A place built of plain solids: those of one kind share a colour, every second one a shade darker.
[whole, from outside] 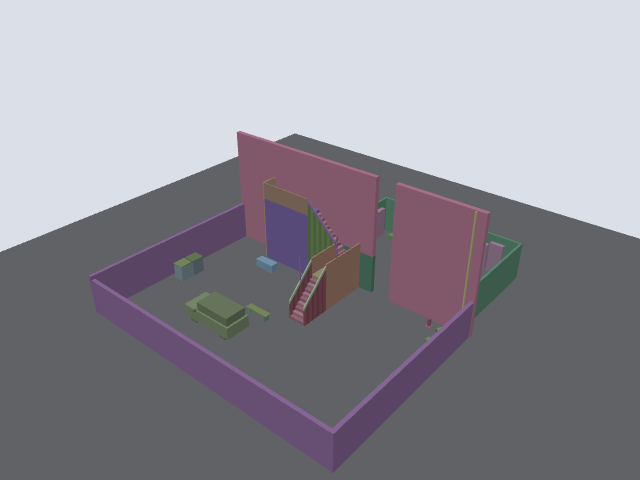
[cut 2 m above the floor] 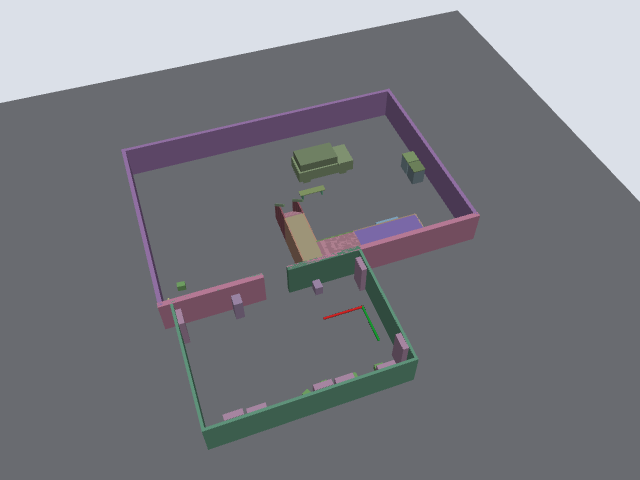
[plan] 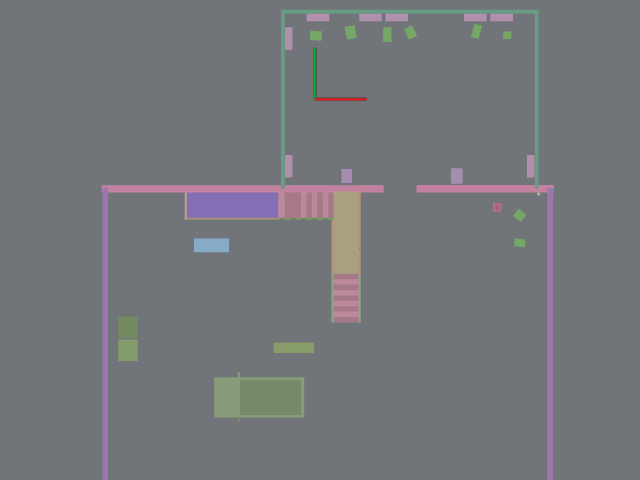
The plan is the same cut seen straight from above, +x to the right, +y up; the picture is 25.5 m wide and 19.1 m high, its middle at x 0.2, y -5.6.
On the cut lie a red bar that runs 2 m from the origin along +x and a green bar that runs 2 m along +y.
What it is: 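The rear of a town building of two storeys with an external escape stair; a paved yard 17.5 x 11.8 m; from a top landing at the upper floor's door, 4.37 m over the yard, a stair of 21 risers of 0.208 m and treads of 0.215 m, 1.00 m clear, a quarter turn; two flights with a corner landing; the upper one along the facade, the lower one standing free in the yard, down to the yard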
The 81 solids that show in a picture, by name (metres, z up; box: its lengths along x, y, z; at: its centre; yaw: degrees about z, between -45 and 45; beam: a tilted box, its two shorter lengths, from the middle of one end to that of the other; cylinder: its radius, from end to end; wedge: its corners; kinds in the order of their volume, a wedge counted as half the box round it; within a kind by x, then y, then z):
{
 "stair_step_1": {"box": [0.27, 1.02, 4.21], "at": [-1.33, -4.21, 2.06]},
 "stair_step_2": {"box": [0.91, 1.02, 3.59], "at": [-1.01, -4.21, 1.74]},
 "stair_step_3": {"box": [1.12, 1.02, 3.38], "at": [-0.9, -4.21, 1.64]},
 "stair_step_4": {"box": [1.34, 1.02, 3.17], "at": [-0.79, -4.21, 1.53]},
 "stair_step_5": {"box": [1.55, 1.02, 2.96], "at": [-0.68, -4.21, 1.43]},
 "stair_step_6": {"box": [1.77, 1.02, 2.75], "at": [-0.58, -4.21, 1.33]},
 "stair_step_7": {"box": [1.99, 1.02, 2.55], "at": [-0.47, -4.21, 1.22]},
 "stair_step_8": {"box": [2.2, 1.02, 2.34], "at": [-0.36, -4.21, 1.12]},
 "stair_step_9": {"box": [1.02, 5.21, 0.26], "at": [1.24, -6.27, 0.08]},
 "stair_step_10": {"box": [1.02, 5.0, 0.47], "at": [1.24, -6.17, 0.18]},
 "stair_step_11": {"box": [1.02, 4.79, 0.67], "at": [1.24, -6.06, 0.29]},
 "stair_step_12": {"box": [1.02, 4.57, 0.88], "at": [1.24, -5.95, 0.39]},
 "stair_step_13": {"box": [1.02, 4.36, 1.09], "at": [1.24, -5.84, 0.49]},
 "stair_step_14": {"box": [1.02, 4.14, 1.3], "at": [1.24, -5.74, 0.6]},
 "stair_step_15": {"box": [1.02, 3.92, 1.51], "at": [1.24, -5.63, 0.7]},
 "stair_step_16": {"box": [1.02, 3.71, 1.71], "at": [1.24, -5.52, 0.81]},
 "stair_step_17": {"box": [1.02, 3.5, 1.92], "at": [1.24, -5.41, 0.91]},
 "facade_1": {"box": [11.23, 0.3, 7.78], "at": [-2.88, -3.56, 3.84]},
 "facade_2": {"box": [5.46, 0.3, 7.78], "at": [6.77, -3.56, 3.84]},
 "boundary_1": {"box": [0.23, 12.23, 2.6], "at": [-8.35, -9.63, 1.25]},
 "boundary_2": {"box": [17.95, 0.23, 2.37], "at": [0.5, -15.62, 1.14]},
 "boundary_3": {"box": [0.23, 12.23, 2.4], "at": [9.36, -9.63, 1.15]},
 "paving_1": {"box": [3.77, 1.09, 4.42], "at": [-3.3, -4.25, 2.16]},
 "wall_1": {"box": [0.15, 7.13, 2.6], "at": [-1.27, 0.0, 1.25]},
 "wall_2": {"box": [4.09, 0.3, 2.6], "at": [0.69, -3.56, 1.25]},
 "wall_3": {"box": [10.25, 0.15, 2.6], "at": [3.77, 3.49, 1.25]},
 "wall_4": {"box": [0.15, 7.13, 2.6], "at": [8.82, 0.0, 1.25]},
 "stair_landing_1": {"box": [1.03, 3.28, 2.13], "at": [1.23, -5.3, 1.01]},
 "car_1": {"box": [3.59, 1.61, 0.76], "at": [-2.22, -11.86, 0.56]},
 "car_2": {"box": [2.43, 1.41, 0.53], "at": [-1.77, -11.86, 1.21]},
 "shelf_1": {"box": [0.3, 0.9, 1.9], "at": [-1.04, -2.67, 0.9]},
 "shelf_2": {"box": [0.3, 0.9, 2.1], "at": [-1.04, 2.42, 1.0]},
 "shelf_3": {"box": [0.9, 0.3, 1.87], "at": [0.12, 3.25, 0.89]},
 "shelf_4": {"box": [0.9, 0.3, 1.97], "at": [2.21, 3.25, 0.94]},
 "shelf_5": {"box": [0.9, 0.3, 2.05], "at": [3.25, 3.25, 0.97]},
 "shelf_6": {"box": [0.9, 0.3, 1.88], "at": [6.38, 3.25, 0.89]},
 "shelf_7": {"box": [0.9, 0.3, 2.14], "at": [7.43, 3.25, 1.02]},
 "shelf_8": {"box": [0.3, 0.9, 1.88], "at": [8.59, -2.67, 0.89]},
 "rim_guard_1": {"box": [0.08, 1.08, 5.53], "at": [-5.14, -4.25, 2.71]},
 "rim_guard_2": {"box": [3.77, 0.08, 5.53], "at": [-3.3, -4.75, 2.71]},
 "guard_landing_1": {"box": [0.08, 2.23, 3.24], "at": [0.7, -5.83, 1.57]},
 "guard_landing_2": {"box": [0.08, 3.23, 3.24], "at": [1.78, -5.33, 1.57]},
 "refuse_bin_1": {"box": [0.74, 0.82, 1.07], "at": [-7.44, -9.99, 0.48]},
 "refuse_bin_2": {"box": [0.74, 0.82, 1.07], "at": [-7.44, -9.07, 0.48]},
 "guard_upper_1": {"box": [0.23, 0.08, 5.24], "at": [-1.31, -4.75, 2.57]},
 "guard_upper_2": {"box": [0.23, 0.08, 5.03], "at": [-1.09, -4.75, 2.47]},
 "guard_upper_3": {"box": [0.23, 0.08, 4.82], "at": [-0.88, -4.75, 2.36]},
 "guard_upper_4": {"box": [0.23, 0.08, 4.62], "at": [-0.66, -4.75, 2.26]},
 "guard_upper_5": {"box": [0.23, 0.08, 4.41], "at": [-0.45, -4.75, 2.15]},
 "guard_upper_6": {"box": [0.23, 0.08, 4.2], "at": [-0.23, -4.75, 2.05]},
 "guard_upper_7": {"box": [0.23, 0.08, 3.99], "at": [-0.02, -4.75, 1.95]},
 "filing_cabinet_1": {"box": [0.42, 0.56, 0.65], "at": [1.26, -3.06, 0.27]},
 "filing_cabinet_2": {"box": [0.47, 0.62, 1.37], "at": [5.65, -3.06, 0.64]},
 "box_cardboard_1": {"box": [0.47, 0.38, 0.43], "at": [0.04, 2.53, 0.17], "yaw": -3.7},
 "box_cardboard_2": {"box": [0.4, 0.52, 0.42], "at": [1.42, 2.66, 0.16], "yaw": 10.5},
 "box_cardboard_3": {"box": [0.33, 0.59, 0.43], "at": [2.88, 2.57, 0.16]},
 "box_cardboard_4": {"box": [0.36, 0.46, 0.33], "at": [3.8, 2.66, 0.12], "yaw": 27.2},
 "box_cardboard_5": {"box": [0.32, 0.55, 0.4], "at": [6.43, 2.7, 0.15], "yaw": -15.7},
 "box_cardboard_6": {"box": [0.33, 0.31, 0.36], "at": [7.65, 2.55, 0.13], "yaw": -1.9},
 "box_cardboard_7": {"box": [0.44, 0.31, 0.43], "at": [8.15, -5.71, 0.16], "yaw": -5.9},
 "box_cardboard_8": {"box": [0.4, 0.37, 0.44], "at": [8.15, -4.62, 0.17], "yaw": -36.0},
 "planter_box_1": {"box": [1.4, 0.55, 0.6], "at": [-4.12, -5.81, 0.25]},
 "guard_lower_1": {"box": [0.08, 0.23, 1.29], "at": [0.7, -8.77, 0.59]},
 "guard_lower_2": {"box": [0.08, 0.23, 2.33], "at": [0.7, -7.69, 1.11]},
 "guard_lower_3": {"box": [0.08, 0.23, 2.95], "at": [0.7, -7.05, 1.43]},
 "guard_lower_4": {"box": [0.08, 0.23, 1.29], "at": [1.78, -8.77, 0.59]},
 "guard_lower_5": {"box": [0.08, 0.23, 1.7], "at": [1.78, -8.34, 0.8]},
 "guard_lower_6": {"box": [0.08, 0.23, 1.91], "at": [1.78, -8.12, 0.91]},
 "guard_lower_7": {"box": [0.08, 0.23, 2.12], "at": [1.78, -7.91, 1.01]},
 "guard_lower_8": {"box": [0.08, 0.23, 2.33], "at": [1.78, -7.69, 1.11]},
 "guard_lower_9": {"box": [0.08, 0.23, 2.54], "at": [1.78, -7.48, 1.22]},
 "guard_lower_10": {"box": [0.08, 0.23, 2.74], "at": [1.78, -7.26, 1.32]},
 "guard_lower_11": {"box": [0.08, 0.23, 2.95], "at": [1.78, -7.05, 1.43]},
 "guard_lower_top_1": {"wedge": [[0.66, -8.88, 1.03], [0.66, -8.88, 1.24], [0.66, -6.95, 2.9], [0.66, -6.95, 3.11], [0.74, -8.88, 1.03], [0.74, -8.88, 1.24], [0.74, -6.95, 2.9], [0.74, -6.95, 3.11]]},
 "guard_lower_top_2": {"wedge": [[1.74, -8.88, 1.03], [1.74, -8.88, 1.24], [1.74, -6.95, 2.9], [1.74, -6.95, 3.11], [1.82, -8.88, 1.03], [1.82, -8.88, 1.24], [1.82, -6.95, 2.9], [1.82, -6.95, 3.11]]},
 "guard_upper_top_1": {"wedge": [[-1.41, -4.79, 5.19], [-1.41, -4.79, 5.4], [-1.41, -4.71, 5.19], [-1.41, -4.71, 5.4], [0.74, -4.79, 3.11], [0.74, -4.79, 3.32], [0.74, -4.71, 3.11], [0.74, -4.71, 3.32]]},
 "refuse_lid_1": {"box": [0.78, 0.86, 0.06], "at": [-7.44, -9.99, 1.05]},
 "refuse_lid_2": {"box": [0.78, 0.86, 0.06], "at": [-7.44, -9.07, 1.05]},
 "downpipe_1": {"box": [0.09, 0.1, 7.73], "at": [8.9, -3.77, 3.81]},
 "bench_seat_1": {"box": [1.6, 0.42, 0.05], "at": [-0.84, -9.89, 0.42]},
 "traffic_cone_1": {"box": [0.34, 0.34, 0.08], "at": [7.25, -4.31, -0.01]}
}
